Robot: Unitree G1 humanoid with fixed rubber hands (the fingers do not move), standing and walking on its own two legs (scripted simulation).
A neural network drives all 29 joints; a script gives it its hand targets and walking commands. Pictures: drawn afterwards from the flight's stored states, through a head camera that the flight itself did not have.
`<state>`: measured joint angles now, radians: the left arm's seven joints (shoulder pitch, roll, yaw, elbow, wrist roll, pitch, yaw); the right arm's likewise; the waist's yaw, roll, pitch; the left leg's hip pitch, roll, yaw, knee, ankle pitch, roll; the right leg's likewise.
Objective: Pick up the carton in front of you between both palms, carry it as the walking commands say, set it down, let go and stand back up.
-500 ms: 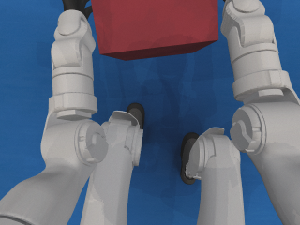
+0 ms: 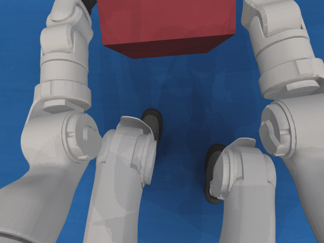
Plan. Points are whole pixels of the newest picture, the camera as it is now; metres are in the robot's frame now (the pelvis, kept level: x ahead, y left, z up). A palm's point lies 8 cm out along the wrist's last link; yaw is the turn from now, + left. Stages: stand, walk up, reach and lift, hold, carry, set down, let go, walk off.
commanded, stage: set down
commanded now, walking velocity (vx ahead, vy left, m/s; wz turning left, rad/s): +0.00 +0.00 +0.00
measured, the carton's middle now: out of the picture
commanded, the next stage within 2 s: none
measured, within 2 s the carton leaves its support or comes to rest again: rests again in 0.36 s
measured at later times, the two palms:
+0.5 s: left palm (75, 6) +0.49 +0.29 -0.18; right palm out of the picture +0.57 -0.01 -0.19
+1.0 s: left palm (78, 17) +0.48 +0.30 -0.21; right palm out of the picture +0.59 -0.06 -0.21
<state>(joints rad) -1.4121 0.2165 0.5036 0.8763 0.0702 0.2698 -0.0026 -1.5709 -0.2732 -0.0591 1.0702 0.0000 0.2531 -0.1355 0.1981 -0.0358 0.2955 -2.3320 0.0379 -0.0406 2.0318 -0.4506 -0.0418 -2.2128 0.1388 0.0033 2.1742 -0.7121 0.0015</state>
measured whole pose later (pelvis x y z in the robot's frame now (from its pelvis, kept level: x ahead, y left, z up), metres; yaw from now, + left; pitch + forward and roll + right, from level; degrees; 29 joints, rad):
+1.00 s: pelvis -0.01 +0.01 -0.01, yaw +1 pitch +36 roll +3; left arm -1.51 0.36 0.48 1.18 -0.08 0.04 0.05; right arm -1.68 -0.44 0.12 1.12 0.13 0.17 -0.07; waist 0.16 0.00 0.52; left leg -2.26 0.05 0.01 2.08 -0.44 -0.02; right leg -2.16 0.14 0.05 2.24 -0.71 0.03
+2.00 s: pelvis +0.02 +0.02 +0.19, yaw +1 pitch +48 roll -2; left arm -1.17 0.22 0.42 0.72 -0.05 0.28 0.06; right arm -1.42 -0.40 -0.13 0.98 -0.01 0.30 0.01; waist 0.19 -0.05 -0.01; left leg -1.87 0.00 -0.03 1.33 -0.30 -0.01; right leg -1.76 0.07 0.03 1.43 -0.52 0.02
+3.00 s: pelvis +0.11 +0.03 +0.38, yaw +4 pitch +8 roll +0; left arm 0.20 0.21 0.02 0.38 -0.03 0.04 -0.07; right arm 0.04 -0.17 -0.10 0.54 -0.05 0.01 0.00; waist 0.07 0.01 0.05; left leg -0.45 -0.03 -0.02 0.50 -0.19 0.01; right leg -0.32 0.01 0.05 0.53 -0.34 0.01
